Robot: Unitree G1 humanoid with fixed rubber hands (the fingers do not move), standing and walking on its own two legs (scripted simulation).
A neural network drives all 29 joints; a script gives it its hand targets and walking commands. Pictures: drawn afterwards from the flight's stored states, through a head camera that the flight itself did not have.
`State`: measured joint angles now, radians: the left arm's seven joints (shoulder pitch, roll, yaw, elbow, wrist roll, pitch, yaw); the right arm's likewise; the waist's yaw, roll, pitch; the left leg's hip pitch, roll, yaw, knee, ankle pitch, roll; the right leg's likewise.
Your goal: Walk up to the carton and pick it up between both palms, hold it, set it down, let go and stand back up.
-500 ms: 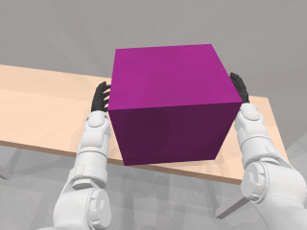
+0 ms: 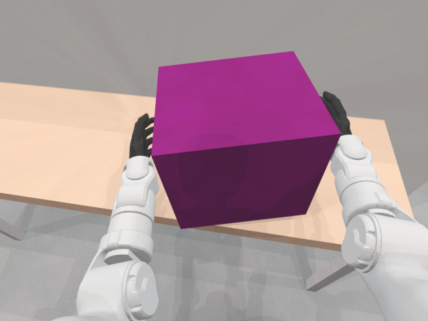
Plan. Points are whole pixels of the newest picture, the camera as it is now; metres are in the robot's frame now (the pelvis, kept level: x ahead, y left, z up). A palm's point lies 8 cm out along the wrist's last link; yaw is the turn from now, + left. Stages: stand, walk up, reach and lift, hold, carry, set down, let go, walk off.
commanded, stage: set down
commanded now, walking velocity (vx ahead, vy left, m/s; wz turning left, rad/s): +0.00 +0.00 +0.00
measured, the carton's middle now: (234, 143) +0.47 +0.01 +0.03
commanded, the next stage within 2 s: none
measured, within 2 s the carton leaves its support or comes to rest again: rests again in 0.62 s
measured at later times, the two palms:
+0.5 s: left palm (146, 151) +0.40 +0.18 +0.07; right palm (339, 131) +0.47 -0.19 +0.09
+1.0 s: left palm (149, 152) +0.40 +0.17 +0.07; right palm (341, 136) +0.47 -0.20 +0.08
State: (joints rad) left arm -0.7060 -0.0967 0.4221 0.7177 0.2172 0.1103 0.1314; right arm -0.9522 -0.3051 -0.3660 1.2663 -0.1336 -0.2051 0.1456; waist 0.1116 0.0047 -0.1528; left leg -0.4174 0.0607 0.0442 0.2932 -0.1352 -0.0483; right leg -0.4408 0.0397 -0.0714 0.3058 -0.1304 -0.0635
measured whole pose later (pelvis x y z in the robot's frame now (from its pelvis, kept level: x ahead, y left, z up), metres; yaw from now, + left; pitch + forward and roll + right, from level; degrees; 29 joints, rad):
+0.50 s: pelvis -0.01 +0.00 +0.00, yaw +0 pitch +19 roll +1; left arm -0.80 -0.10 0.45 0.79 0.23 0.09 0.15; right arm -1.02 -0.34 -0.46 1.33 -0.21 -0.18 0.18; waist 0.13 -0.01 -0.19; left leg -0.51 0.06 0.05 0.31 -0.12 -0.05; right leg -0.54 0.04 -0.08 0.33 -0.12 -0.07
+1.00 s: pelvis -0.01 +0.00 +0.00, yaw -1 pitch +19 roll +1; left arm -0.79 -0.12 0.48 0.77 0.26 0.06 0.14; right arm -0.99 -0.33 -0.50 1.28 -0.24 -0.19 0.19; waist 0.13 -0.01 -0.18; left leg -0.51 0.07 0.07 0.31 -0.12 -0.05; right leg -0.55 0.04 -0.08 0.33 -0.12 -0.07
